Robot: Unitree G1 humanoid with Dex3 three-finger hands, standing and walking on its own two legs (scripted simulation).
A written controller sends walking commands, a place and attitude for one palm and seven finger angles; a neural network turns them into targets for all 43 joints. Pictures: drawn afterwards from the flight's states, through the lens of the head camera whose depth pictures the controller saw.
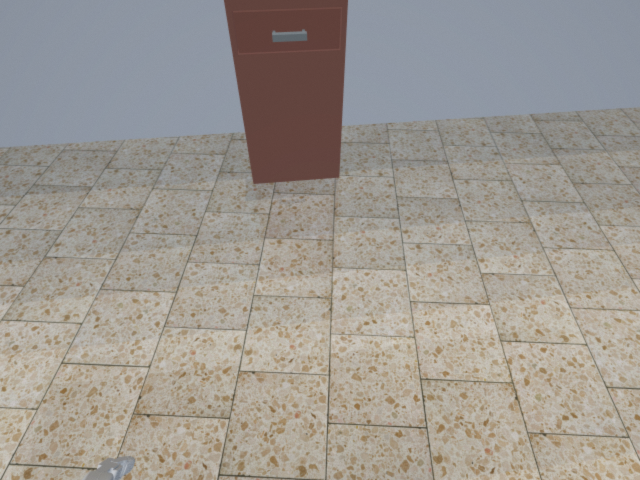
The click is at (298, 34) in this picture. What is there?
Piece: drawer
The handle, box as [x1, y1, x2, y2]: [272, 29, 306, 41]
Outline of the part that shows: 306,31 304,29 297,32 273,31 272,38 273,41 306,40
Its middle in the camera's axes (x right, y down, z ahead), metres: -0.12 -0.74 +1.41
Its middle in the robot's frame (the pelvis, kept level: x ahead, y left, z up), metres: +1.54 +0.18 -0.06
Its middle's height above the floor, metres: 0.71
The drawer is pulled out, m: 0.00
